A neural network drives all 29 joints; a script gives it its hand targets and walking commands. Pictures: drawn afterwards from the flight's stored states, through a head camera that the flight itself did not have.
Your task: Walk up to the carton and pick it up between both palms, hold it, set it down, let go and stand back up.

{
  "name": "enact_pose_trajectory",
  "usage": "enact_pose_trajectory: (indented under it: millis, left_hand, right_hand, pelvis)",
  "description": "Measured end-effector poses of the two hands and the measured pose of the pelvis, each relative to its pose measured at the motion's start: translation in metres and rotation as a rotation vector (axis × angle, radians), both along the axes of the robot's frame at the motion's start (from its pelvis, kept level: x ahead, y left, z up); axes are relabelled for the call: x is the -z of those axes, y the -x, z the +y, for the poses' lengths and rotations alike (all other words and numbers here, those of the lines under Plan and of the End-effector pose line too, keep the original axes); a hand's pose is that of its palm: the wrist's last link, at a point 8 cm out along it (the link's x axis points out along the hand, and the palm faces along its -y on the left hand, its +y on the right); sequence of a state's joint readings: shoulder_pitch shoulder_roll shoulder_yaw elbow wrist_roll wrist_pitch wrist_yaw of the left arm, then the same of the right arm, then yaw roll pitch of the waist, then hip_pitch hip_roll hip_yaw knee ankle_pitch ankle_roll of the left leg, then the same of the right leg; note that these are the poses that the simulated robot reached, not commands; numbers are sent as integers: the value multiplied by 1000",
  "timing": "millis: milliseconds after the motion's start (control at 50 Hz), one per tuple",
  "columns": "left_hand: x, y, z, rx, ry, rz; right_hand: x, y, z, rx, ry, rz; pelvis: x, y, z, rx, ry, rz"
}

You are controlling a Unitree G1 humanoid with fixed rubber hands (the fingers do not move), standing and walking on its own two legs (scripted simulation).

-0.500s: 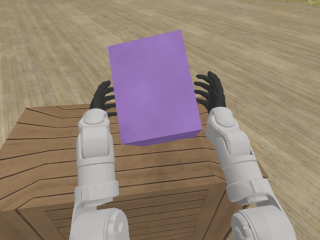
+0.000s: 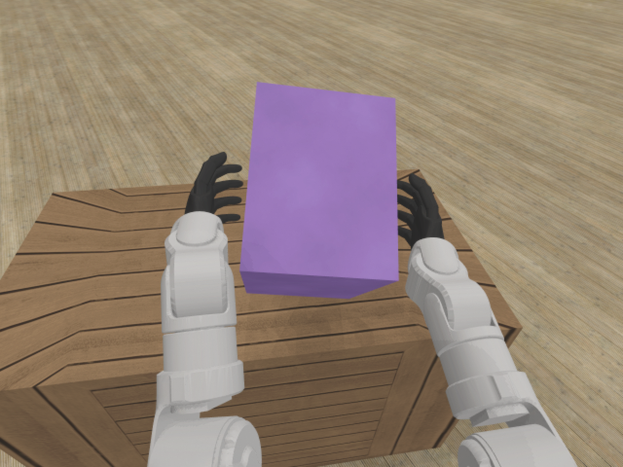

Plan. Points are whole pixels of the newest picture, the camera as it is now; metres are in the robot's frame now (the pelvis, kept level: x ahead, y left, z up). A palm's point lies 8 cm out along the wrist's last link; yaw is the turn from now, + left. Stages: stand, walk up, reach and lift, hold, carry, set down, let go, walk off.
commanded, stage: hold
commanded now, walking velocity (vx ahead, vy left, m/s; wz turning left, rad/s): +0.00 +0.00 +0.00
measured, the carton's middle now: (310, 209) +0.46 -0.02 +0.12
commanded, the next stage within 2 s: none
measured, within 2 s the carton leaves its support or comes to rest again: neither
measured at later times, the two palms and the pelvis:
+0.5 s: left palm (211, 206) +0.39 +0.11 +0.18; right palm (426, 209) +0.37 -0.15 +0.18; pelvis +0.01 +0.00 +0.00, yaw +0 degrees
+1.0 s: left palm (183, 192) +0.34 +0.13 +0.24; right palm (419, 213) +0.34 -0.13 +0.20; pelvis +0.00 +0.00 +0.00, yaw +1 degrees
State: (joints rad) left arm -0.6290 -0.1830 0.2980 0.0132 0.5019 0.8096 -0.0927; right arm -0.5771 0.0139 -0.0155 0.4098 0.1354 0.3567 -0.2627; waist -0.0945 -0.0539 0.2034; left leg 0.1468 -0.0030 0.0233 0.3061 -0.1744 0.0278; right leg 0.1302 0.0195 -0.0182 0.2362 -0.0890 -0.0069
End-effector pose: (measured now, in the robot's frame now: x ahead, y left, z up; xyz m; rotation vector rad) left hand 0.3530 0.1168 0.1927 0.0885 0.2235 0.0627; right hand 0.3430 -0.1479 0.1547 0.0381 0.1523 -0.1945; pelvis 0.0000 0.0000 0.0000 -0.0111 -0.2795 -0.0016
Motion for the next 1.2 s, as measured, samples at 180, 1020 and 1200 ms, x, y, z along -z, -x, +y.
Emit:
enact_pose_trajectory:
  millis: [180,1020,1200]
  left_hand:
    - [-47,12,24,-139,8,-194]
    - [-51,17,13,-83,23,-184]
    - [-18,5,5,14,-37,30]
  right_hand:
    - [-71,-7,27,-56,-23,-256]
    - [-52,2,16,-28,14,-196]
    - [-100,0,4,-46,-1,-278]
  pelvis:
    - [-1,-4,2,1,1,37]
    - [-1,1,-2,-18,1,21]
    - [-1,13,-5,-20,-2,7]
